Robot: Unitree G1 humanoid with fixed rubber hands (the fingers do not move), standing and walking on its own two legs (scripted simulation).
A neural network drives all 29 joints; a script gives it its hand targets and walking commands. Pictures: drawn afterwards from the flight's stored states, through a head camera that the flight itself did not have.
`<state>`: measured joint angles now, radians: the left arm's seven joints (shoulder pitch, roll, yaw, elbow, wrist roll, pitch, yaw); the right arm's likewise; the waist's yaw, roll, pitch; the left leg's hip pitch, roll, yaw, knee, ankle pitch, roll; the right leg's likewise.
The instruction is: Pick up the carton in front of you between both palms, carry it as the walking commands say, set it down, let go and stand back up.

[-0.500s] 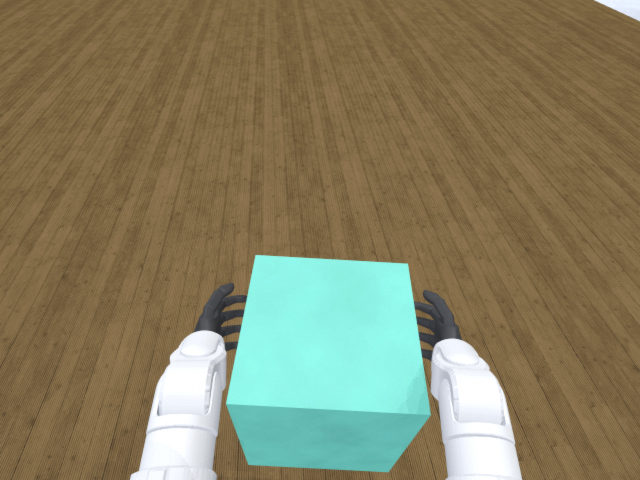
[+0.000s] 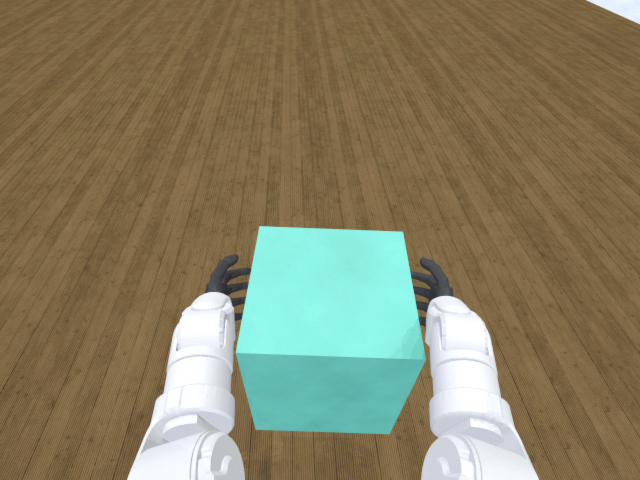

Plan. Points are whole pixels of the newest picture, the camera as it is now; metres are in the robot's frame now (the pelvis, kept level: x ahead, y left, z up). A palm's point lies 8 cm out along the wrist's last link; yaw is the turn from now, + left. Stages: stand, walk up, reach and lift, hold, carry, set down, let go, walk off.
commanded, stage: set down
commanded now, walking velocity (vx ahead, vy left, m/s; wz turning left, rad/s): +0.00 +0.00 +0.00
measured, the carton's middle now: (326, 334) +0.33 +0.00 -0.03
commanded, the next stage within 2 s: none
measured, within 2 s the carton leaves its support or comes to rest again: neither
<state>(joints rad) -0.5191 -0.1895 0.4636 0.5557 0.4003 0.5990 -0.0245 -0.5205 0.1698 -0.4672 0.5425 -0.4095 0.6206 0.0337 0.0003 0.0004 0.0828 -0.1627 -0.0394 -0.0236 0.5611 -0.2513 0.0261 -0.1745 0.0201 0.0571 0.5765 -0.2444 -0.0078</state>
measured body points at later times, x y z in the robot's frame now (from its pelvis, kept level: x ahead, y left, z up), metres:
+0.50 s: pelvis +0.00 +0.00 -0.09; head +0.22 +0.01 +0.30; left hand +0.41 +0.17 -0.18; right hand +0.40 -0.14 -0.18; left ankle +0.06 +0.11 -0.73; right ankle +0.06 -0.12 -0.73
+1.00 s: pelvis -0.03 +0.01 -0.22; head +0.25 +0.03 +0.13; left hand +0.46 +0.17 -0.32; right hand +0.45 -0.13 -0.32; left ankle +0.06 +0.11 -0.73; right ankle +0.06 -0.12 -0.73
